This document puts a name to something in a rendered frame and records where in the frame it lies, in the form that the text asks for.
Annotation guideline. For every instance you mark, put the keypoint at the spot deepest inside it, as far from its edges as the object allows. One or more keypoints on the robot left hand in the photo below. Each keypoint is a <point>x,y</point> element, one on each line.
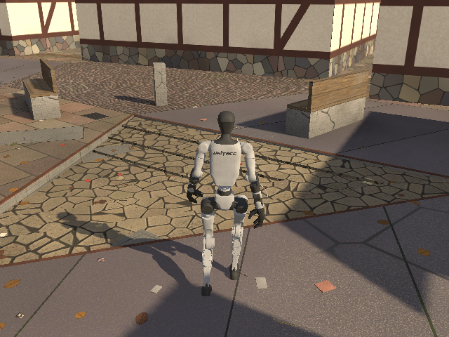
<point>196,193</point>

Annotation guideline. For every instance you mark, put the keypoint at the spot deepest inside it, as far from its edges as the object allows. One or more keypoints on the robot left forearm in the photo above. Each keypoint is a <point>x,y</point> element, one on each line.
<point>192,182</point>

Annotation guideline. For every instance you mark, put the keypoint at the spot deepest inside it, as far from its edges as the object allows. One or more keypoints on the right robot thigh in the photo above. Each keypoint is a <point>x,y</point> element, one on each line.
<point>240,210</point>

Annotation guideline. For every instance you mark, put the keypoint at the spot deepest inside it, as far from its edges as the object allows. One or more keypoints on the left robot upper arm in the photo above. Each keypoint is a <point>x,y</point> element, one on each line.
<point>203,148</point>

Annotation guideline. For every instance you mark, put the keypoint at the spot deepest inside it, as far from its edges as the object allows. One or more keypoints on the robot right shin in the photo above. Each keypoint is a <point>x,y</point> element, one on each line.
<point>236,249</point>

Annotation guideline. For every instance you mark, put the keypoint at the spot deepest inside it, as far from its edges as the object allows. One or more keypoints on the right robot upper arm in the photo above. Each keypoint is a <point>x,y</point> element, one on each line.
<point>247,149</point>

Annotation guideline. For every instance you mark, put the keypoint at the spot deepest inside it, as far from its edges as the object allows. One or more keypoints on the robot right hand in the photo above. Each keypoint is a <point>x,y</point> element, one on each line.
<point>260,218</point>

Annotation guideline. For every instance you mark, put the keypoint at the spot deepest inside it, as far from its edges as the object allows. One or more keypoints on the robot right forearm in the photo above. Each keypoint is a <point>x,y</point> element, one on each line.
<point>256,193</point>

